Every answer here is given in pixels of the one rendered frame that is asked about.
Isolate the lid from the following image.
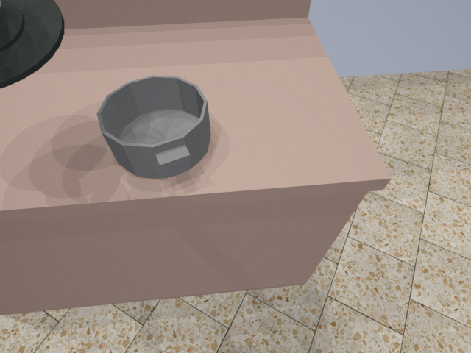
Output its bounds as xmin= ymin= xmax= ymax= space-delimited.
xmin=0 ymin=0 xmax=64 ymax=88

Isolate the pot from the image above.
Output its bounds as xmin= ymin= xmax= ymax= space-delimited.
xmin=97 ymin=75 xmax=211 ymax=179

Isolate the table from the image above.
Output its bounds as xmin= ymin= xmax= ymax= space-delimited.
xmin=0 ymin=0 xmax=392 ymax=315

